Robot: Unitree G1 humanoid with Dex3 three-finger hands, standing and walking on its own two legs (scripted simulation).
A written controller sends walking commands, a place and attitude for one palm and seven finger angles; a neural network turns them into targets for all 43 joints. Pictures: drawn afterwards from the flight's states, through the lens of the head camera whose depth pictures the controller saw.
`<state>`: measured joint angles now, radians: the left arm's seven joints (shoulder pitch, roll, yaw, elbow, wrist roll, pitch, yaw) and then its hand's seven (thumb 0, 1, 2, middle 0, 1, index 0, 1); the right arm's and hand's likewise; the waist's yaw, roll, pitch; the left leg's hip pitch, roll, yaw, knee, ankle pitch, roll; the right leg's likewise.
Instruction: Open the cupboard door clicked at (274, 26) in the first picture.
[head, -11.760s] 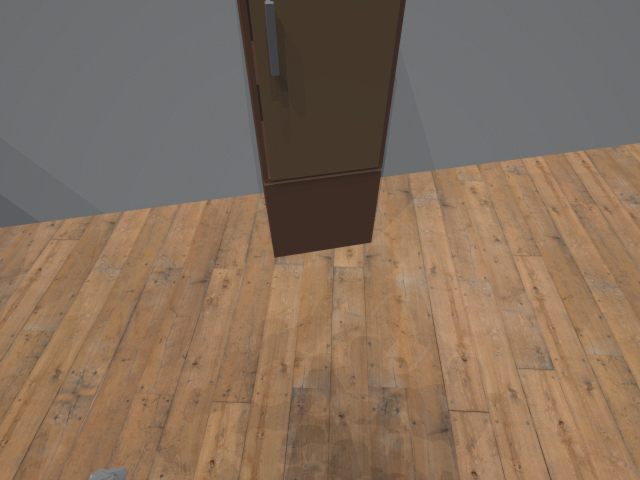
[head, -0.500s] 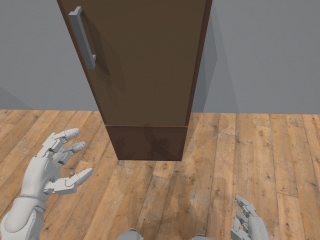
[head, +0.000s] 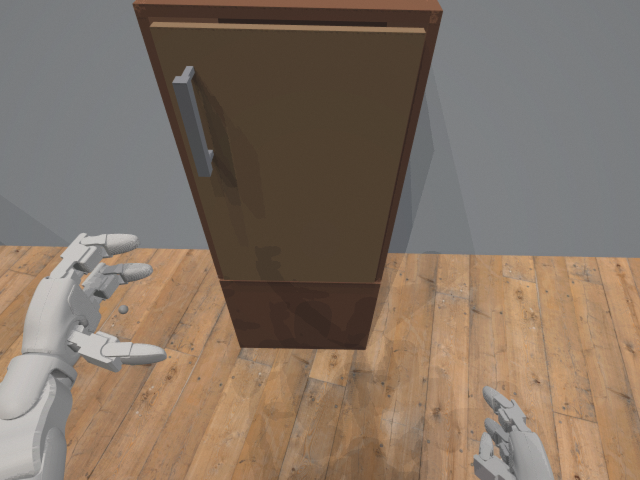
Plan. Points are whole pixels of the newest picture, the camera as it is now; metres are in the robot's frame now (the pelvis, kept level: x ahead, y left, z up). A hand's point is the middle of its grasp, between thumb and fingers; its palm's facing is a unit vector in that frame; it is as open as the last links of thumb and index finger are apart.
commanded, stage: raise the hand with hooked fingers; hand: left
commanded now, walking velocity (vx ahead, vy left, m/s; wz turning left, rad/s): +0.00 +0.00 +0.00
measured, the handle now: (197, 124) +0.58 +0.25 +0.14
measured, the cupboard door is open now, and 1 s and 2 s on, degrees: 0 0 0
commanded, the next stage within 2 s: move the hooked fingers beside the handle in 0.88 s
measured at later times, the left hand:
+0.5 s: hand (102, 238) +0.31 +0.27 +0.17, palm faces +0.11 -0.99 -0.04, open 14.0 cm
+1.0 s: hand (113, 251) +0.30 +0.25 +0.16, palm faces +0.12 -0.99 -0.03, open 14.0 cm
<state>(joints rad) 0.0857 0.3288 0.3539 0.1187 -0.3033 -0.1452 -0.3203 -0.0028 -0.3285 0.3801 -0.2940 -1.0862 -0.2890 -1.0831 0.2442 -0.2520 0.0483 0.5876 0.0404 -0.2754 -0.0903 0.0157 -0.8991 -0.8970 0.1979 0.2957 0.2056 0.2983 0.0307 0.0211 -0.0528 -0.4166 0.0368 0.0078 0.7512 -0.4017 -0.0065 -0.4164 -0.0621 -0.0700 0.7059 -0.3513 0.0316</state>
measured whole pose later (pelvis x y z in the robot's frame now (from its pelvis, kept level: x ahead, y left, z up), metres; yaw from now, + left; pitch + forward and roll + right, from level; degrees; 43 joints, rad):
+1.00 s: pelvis +0.00 -0.02 +0.02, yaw -1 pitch +0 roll +0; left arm -0.15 0.40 0.46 0.31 -0.31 0.01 -0.40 -0.01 -0.50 0.30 -0.31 -1.20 -0.30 -1.20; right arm 0.25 -0.27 0.06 0.61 0.06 -0.22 -0.12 0.02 -0.90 -0.90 0.20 0.30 0.21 0.30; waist 0.04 0.05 -0.03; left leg -0.26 0.06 0.02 0.58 -0.32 -0.03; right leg -0.28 -0.04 -0.07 0.57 -0.29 0.00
